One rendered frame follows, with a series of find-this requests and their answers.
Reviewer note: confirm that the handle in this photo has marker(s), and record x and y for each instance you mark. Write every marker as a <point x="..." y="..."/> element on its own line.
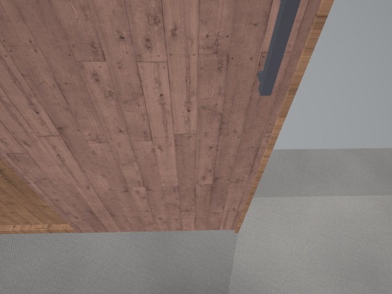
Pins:
<point x="281" y="33"/>

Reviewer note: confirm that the wardrobe door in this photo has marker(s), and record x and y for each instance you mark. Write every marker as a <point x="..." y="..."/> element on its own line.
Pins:
<point x="141" y="115"/>
<point x="20" y="204"/>

